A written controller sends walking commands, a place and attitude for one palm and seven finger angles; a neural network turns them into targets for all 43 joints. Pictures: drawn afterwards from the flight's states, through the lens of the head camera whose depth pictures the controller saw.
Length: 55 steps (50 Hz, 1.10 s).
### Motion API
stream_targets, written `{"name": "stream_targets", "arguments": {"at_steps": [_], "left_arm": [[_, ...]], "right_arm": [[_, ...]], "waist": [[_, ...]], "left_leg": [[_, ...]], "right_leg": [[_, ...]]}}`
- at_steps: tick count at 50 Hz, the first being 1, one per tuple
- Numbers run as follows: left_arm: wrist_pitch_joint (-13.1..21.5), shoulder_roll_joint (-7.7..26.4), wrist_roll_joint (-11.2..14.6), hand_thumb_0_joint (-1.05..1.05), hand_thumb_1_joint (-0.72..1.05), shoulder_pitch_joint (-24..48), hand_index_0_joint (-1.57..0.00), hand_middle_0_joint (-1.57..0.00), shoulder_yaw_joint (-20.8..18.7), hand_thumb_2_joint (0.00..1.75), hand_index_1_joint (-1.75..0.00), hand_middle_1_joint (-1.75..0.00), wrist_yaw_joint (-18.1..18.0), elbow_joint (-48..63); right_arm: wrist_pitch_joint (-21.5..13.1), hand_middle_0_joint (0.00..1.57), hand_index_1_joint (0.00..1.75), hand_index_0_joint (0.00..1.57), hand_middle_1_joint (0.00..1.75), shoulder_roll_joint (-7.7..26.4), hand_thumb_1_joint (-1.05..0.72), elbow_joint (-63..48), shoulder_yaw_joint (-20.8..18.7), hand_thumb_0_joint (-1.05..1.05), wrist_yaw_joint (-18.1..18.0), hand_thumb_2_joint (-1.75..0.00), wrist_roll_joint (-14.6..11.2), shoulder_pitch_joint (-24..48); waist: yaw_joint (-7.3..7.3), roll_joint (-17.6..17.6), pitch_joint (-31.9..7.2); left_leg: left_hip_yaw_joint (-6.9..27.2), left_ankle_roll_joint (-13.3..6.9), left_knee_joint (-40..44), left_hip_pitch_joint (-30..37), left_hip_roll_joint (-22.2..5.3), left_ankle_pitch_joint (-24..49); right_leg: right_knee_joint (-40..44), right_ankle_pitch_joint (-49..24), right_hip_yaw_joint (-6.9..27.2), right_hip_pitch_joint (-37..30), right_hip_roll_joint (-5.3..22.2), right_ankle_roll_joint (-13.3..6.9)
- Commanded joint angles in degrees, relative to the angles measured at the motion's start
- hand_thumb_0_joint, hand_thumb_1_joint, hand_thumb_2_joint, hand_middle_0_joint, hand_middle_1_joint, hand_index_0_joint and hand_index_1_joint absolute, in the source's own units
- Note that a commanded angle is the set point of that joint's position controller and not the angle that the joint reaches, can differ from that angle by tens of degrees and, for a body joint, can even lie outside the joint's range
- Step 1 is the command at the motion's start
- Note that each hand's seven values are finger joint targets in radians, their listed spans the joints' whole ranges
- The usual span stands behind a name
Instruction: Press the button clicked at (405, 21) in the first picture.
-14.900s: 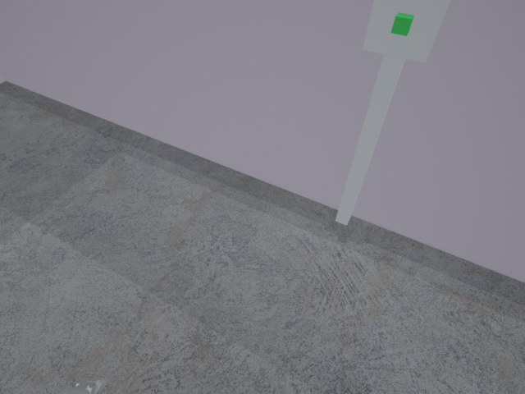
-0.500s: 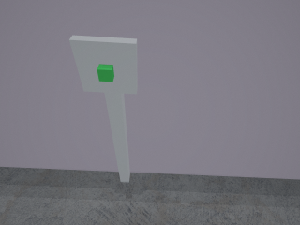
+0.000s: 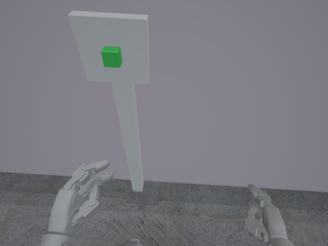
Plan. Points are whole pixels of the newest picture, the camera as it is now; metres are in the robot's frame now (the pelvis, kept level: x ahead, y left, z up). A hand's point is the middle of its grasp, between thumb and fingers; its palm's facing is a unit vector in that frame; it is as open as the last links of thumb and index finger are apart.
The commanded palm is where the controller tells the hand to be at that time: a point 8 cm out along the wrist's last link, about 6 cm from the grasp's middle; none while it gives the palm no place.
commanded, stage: raise the hand and make a fist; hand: left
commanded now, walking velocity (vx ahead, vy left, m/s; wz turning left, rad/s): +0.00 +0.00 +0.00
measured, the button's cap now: (112, 56) +0.52 +0.16 +0.21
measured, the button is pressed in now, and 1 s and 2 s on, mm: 0 0 0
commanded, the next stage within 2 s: aim a knuckle at the button in 1.64 s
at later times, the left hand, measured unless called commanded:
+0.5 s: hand (80, 186) +0.22 +0.18 +0.10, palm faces +0.02 -1.00 -0.07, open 3.1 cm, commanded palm +0.18 +0.24 +0.11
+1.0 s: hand (62, 155) +0.25 +0.20 +0.17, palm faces +0.02 -1.00 -0.08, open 3.1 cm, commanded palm +0.22 +0.26 +0.18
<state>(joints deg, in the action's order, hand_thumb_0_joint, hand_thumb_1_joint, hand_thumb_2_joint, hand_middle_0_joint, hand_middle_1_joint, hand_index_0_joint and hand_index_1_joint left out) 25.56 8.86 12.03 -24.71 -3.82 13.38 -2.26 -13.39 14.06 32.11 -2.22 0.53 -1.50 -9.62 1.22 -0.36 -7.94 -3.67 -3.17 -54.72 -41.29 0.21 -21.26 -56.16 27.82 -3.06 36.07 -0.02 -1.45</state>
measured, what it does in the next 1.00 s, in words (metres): stands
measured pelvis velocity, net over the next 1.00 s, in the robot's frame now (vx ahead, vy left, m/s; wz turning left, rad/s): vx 0.04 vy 0.00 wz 0.03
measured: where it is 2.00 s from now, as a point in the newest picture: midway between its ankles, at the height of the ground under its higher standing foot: outside the picture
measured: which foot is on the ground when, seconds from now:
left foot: down 0.00-1.00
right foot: down 0.00-1.00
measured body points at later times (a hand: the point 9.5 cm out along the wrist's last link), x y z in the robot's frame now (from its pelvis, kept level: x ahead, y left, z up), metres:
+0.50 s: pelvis +0.03 -0.02 +0.02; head +0.05 -0.03 +0.47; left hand +0.21 +0.23 +0.11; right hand +0.20 -0.25 -0.07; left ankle +0.06 +0.09 -0.68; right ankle +0.01 -0.10 -0.68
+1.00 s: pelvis +0.04 +0.00 +0.04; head +0.03 -0.02 +0.49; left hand +0.24 +0.26 +0.17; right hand +0.24 -0.22 -0.01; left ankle +0.06 +0.09 -0.68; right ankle +0.01 -0.10 -0.68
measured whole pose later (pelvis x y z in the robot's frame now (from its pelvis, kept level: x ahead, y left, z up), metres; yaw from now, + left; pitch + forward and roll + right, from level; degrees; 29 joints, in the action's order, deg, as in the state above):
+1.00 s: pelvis +0.04 +0.00 +0.04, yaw +2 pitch +2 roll -1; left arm 3.2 17.3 19.2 -20.7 -13.9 16.9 13.5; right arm -14.6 13.9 32.1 3.3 -3.8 -3.5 -13.2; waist -1.8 3.0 -5.2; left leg -1.2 -2.3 -39.7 -23.6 0.5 -18.3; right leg -36.9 23.0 -4.9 16.1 -1.0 -1.5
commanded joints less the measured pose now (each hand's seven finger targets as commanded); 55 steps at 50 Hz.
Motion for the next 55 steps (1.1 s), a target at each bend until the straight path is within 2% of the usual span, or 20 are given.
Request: {"name": "stream_targets", "arguments": {"at_steps": [1,4,5,8,10,12,15,17,20,22,26,34,36,38,40,44,45,48,50,55], "left_arm": [[-1.0,10.1,4.0,0.00,0.90,-11.8,-0.72,-0.72,-10.1,0.90,-0.87,-0.87,0.5,19.9],[1.6,10.1,3.9,0.00,0.90,-5.5,-0.81,-0.81,-9.4,0.90,-0.96,-0.96,-2.7,28.7],[3.6,10.1,3.8,0.00,0.90,-0.7,-0.83,-0.83,-7.1,0.90,-0.99,-0.99,-2.7,32.6],[6.0,8.8,4.0,0.00,0.90,0.2,-0.92,-0.92,-3.8,0.90,-1.08,-1.08,0.4,29.2],[4.1,9.8,4.8,0.00,0.90,0.1,-0.97,-0.97,-4.1,0.90,-1.14,-1.14,3.8,24.3],[0.2,11.9,5.5,0.00,0.90,-3.4,-1.02,-1.02,-6.9,0.90,-1.20,-1.20,6.1,22.4],[-6.2,14.3,6.9,0.00,0.90,-6.5,-1.11,-1.11,-12.5,0.90,-1.29,-1.29,6.1,20.2],[-8.1,13.9,7.8,0.00,0.90,-7.5,-1.16,-1.16,-14.2,0.90,-1.35,-1.35,4.9,23.0],[-8.1,13.7,8.3,0.00,0.90,-6.7,-1.24,-1.24,-15.0,0.90,-1.44,-1.44,3.0,23.7],[-7.2,12.7,8.1,0.00,0.90,-6.4,-1.30,-1.30,-13.8,0.90,-1.50,-1.50,2.7,25.0],[-7.2,12.4,7.9,0.00,0.90,-5.7,-1.30,-1.30,-12.6,0.90,-1.50,-1.50,3.1,24.2],[-9.0,14.5,7.9,0.00,0.90,-0.1,-1.30,-1.30,-13.8,0.90,-1.50,-1.50,2.5,27.9],[-10.0,14.8,8.0,0.00,0.90,1.4,-1.30,-1.30,-14.0,0.90,-1.50,-1.50,2.3,27.8],[-11.1,14.9,7.8,0.00,0.90,2.9,-1.30,-1.30,-13.5,0.90,-1.50,-1.50,2.4,28.7],[-13.3,15.3,7.6,0.00,0.90,4.0,-1.30,-1.30,-13.7,0.90,-1.50,-1.50,2.2,27.0],[-16.9,16.1,7.9,0.00,0.90,6.9,-1.30,-1.30,-14.6,0.90,-1.50,-1.50,2.8,27.8],[-17.9,16.8,8.1,0.00,0.90,8.2,-1.30,-1.30,-15.2,0.90,-1.50,-1.50,2.9,26.8],[-19.5,17.8,8.2,0.00,0.90,11.5,-1.30,-1.30,-15.6,0.90,-1.50,-1.50,3.2,28.4],[-20.9,18.4,8.6,0.00,0.90,13.7,-1.30,-1.30,-16.4,0.90,-1.50,-1.50,3.5,27.8],[-23.4,19.5,9.0,0.00,0.90,18.9,-1.30,-1.30,-17.0,0.90,-1.50,-1.50,4.2,27.1]], "right_arm": [[0.9,0.20,0.30,0.20,0.30,5.6,-0.90,-14.6,-2.6,0.00,-1.8,-0.90,-1.0,5.3],[1.5,0.20,0.30,0.20,0.30,4.4,-0.90,-13.8,-2.1,0.00,-3.0,-0.90,-0.5,1.3],[1.1,0.20,0.30,0.20,0.30,4.8,-0.90,-13.4,-1.5,0.00,-3.2,-0.90,0.0,0.1],[-0.4,0.20,0.30,0.20,0.30,5.6,-0.90,-11.4,-0.8,0.00,-3.3,-0.90,-0.1,-1.0],[-1.2,0.20,0.30,0.20,0.30,6.3,-0.90,-10.6,-0.5,0.00,-3.7,-0.90,-0.6,-0.7],[-1.5,0.20,0.30,0.20,0.30,6.5,-0.90,-10.8,-0.7,0.00,-4.1,-0.90,-1.3,-0.4],[-1.1,0.20,0.30,0.20,0.30,5.7,-0.90,-10.7,-0.6,0.00,-4.7,-0.90,-1.7,1.2],[-0.9,0.20,0.30,0.20,0.30,4.8,-0.90,-11.0,-0.6,0.00,-4.8,-0.90,-1.7,1.4],[-1.1,0.20,0.30,0.20,0.30,4.5,-0.90,-10.5,-0.2,0.00,-4.8,-0.90,-1.4,2.0],[-1.8,0.20,0.30,0.20,0.30,4.6,-0.90,-10.1,-0.2,0.00,-4.5,-0.90,-1.4,0.8],[-2.8,0.20,0.30,0.20,0.30,5.6,-0.90,-9.9,-0.2,0.00,-4.2,-0.90,-1.6,0.2],[-4.1,0.20,0.30,0.20,0.30,6.2,-0.90,-9.1,0.3,0.00,-4.8,-0.90,-2.1,-0.1],[-4.3,0.20,0.30,0.20,0.30,6.3,-0.90,-9.0,0.5,0.00,-4.8,-0.90,-2.1,0.3],[-4.5,0.20,0.30,0.20,0.30,6.4,-0.90,-9.1,0.8,0.00,-4.8,-0.90,-2.3,0.4],[-4.5,0.20,0.30,0.20,0.30,6.6,-0.90,-8.8,1.2,0.00,-4.8,-0.90,-2.1,0.8],[-4.4,0.20,0.30,0.20,0.30,6.7,-0.90,-9.1,1.8,0.00,-5.1,-0.90,-2.4,1.0],[-4.3,0.20,0.30,0.20,0.30,6.9,-0.90,-8.8,2.0,0.00,-5.2,-0.90,-2.2,1.2],[-4.3,0.20,0.30,0.20,0.30,6.9,-0.90,-9.0,2.6,0.00,-5.3,-0.90,-2.3,1.5],[-4.4,0.20,0.30,0.20,0.30,7.2,-0.90,-8.7,2.8,0.00,-5.4,-0.90,-2.2,2.0],[-4.6,0.20,0.30,0.20,0.30,7.1,-0.90,-7.9,3.3,0.00,-5.7,-0.90,-2.5,3.1]], "waist": [[-5.02,4.2,-6.1],[-1.74,7.2,-5.6],[0.45,5.8,-5.4],[2.75,6.8,-3.4],[3.21,3.3,-1.5],[1.22,2.6,-4.8],[-1.67,0.0,-7.4],[-2.70,0.0,-9.1],[-3.46,-1.6,-6.8],[-2.79,0.8,-6.4],[-2.02,-1.4,-4.9],[-1.99,3.0,-3.8],[-2.09,2.5,-3.2],[-2.13,5.3,-2.8],[-2.22,2.9,-1.2],[-2.54,3.9,-1.6],[-2.58,2.2,-0.7],[-2.89,4.5,-1.6],[-2.98,2.2,-1.3],[-3.21,3.0,-0.8]], "left_leg": [[4.1,2.0,7.4,6.1,-0.1,1.3],[5.1,1.3,4.7,8.0,-1.0,5.2],[6.0,0.8,3.4,8.1,-1.2,5.7],[6.7,0.7,1.8,8.2,-1.4,4.7],[6.9,0.5,1.3,6.1,-1.4,2.9],[6.3,0.5,2.1,6.5,-1.0,3.6],[6.4,0.6,4.1,7.6,-0.6,6.9],[6.2,0.7,6.3,10.2,-0.8,9.9],[6.6,0.9,8.5,11.5,-0.8,12.1],[6.0,0.9,9.6,13.8,-0.8,13.2],[6.0,0.8,11.0,14.9,-0.7,13.0],[5.6,0.7,14.9,20.7,-0.9,13.0],[5.9,0.7,15.9,21.6,-1.0,13.2],[5.9,0.8,17.1,23.5,-1.0,13.1],[6.5,0.8,18.2,23.5,-1.1,12.8],[6.2,0.9,20.0,26.2,-1.1,14.1],[6.5,0.8,20.3,25.8,-1.1,13.9],[6.6,0.9,21.7,28.4,-1.1,14.9],[6.7,0.8,22.1,28.7,-1.1,14.8],[6.9,0.8,23.6,30.6,-1.0,14.5]], "right_leg": [[9.4,-4.0,2.0,-1.5,-0.9,-0.7],[9.8,-7.7,2.5,1.4,-1.5,-0.3],[9.3,-8.5,2.7,3.0,-1.8,0.0],[10.2,-7.0,2.9,6.1,-1.8,0.3],[12.7,-4.5,4.9,5.1,-1.5,0.9],[15.1,-5.0,6.7,1.0,-0.4,1.6],[16.5,-9.9,7.2,-5.6,0.8,2.7],[16.1,-15.9,5.6,-8.2,1.0,2.8],[15.9,-20.0,3.7,-9.6,0.5,2.6],[16.0,-21.6,2.6,-9.1,0.3,2.4],[17.5,-21.7,2.6,-9.2,0.3,2.8],[20.3,-18.5,0.8,-10.2,-0.5,1.4],[21.0,-18.8,0.6,-11.1,-0.6,1.3],[21.8,-18.3,0.1,-11.2,-0.7,1.0],[22.7,-18.0,-0.2,-12.0,-1.0,0.9],[24.2,-19.8,-0.6,-13.8,-0.9,0.9],[24.9,-19.7,-0.5,-14.4,-1.0,0.9],[25.5,-20.1,-0.9,-15.5,-0.9,0.7],[26.4,-20.0,-0.8,-16.3,-1.1,0.8],[28.1,-19.5,-0.6,-17.4,-0.9,0.7]]}}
